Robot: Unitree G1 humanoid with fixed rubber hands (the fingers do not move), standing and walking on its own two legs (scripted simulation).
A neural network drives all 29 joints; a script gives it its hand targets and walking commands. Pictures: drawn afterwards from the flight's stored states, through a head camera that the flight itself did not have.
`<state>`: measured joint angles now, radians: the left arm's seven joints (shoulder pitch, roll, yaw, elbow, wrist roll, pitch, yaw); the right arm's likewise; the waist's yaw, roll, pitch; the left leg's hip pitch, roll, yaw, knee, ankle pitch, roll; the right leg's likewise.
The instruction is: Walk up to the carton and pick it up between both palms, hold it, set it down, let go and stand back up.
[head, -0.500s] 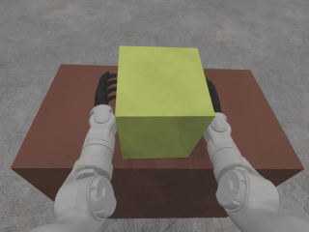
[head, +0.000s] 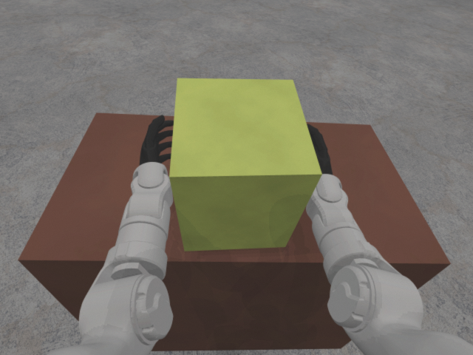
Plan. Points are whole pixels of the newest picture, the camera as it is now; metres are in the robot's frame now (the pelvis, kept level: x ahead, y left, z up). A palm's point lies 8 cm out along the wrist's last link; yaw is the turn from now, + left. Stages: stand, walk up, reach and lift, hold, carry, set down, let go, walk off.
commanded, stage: reach and lift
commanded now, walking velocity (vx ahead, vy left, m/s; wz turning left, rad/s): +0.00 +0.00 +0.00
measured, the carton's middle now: (235, 169) +0.42 +0.01 +0.11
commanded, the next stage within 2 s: none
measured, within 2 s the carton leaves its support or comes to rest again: neither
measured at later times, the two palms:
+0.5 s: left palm (144, 159) +0.39 +0.16 +0.16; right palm (322, 173) +0.38 -0.13 +0.15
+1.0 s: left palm (131, 147) +0.37 +0.16 +0.20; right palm (332, 161) +0.36 -0.13 +0.20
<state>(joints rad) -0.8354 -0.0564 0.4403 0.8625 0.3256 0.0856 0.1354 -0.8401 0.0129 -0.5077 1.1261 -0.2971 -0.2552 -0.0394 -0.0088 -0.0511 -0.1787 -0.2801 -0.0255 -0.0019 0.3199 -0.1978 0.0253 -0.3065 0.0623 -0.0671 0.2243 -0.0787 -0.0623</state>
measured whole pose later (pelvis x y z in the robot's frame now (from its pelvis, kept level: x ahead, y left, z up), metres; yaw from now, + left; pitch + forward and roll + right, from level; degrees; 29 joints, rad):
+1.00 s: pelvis -0.03 +0.02 +0.00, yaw +1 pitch -7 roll -2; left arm -0.84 -0.03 0.35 0.56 0.31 0.57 0.12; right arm -0.86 -0.02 -0.23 0.91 0.04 0.16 -0.08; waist -0.09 -0.05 -0.03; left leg -0.01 -0.05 -0.01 0.36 -0.22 0.06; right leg -0.03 0.04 -0.08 0.24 -0.10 -0.03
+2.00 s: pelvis -0.03 +0.01 +0.00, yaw +1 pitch -7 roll -1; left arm -0.81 -0.01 0.35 0.36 0.29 0.72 0.06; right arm -0.87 -0.05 -0.09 0.71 0.19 0.34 -0.17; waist -0.12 -0.04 -0.03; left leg -0.03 -0.04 -0.02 0.38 -0.22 0.05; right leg -0.04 0.05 -0.08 0.26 -0.10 -0.04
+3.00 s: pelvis -0.04 +0.01 +0.00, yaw +1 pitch -8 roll -1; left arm -0.89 0.02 0.37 0.36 0.28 0.83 0.06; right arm -0.98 -0.08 -0.08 0.75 0.24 0.44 -0.19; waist -0.09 -0.03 -0.07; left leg -0.04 -0.03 0.00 0.39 -0.22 0.04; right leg -0.05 0.05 -0.07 0.27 -0.09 -0.05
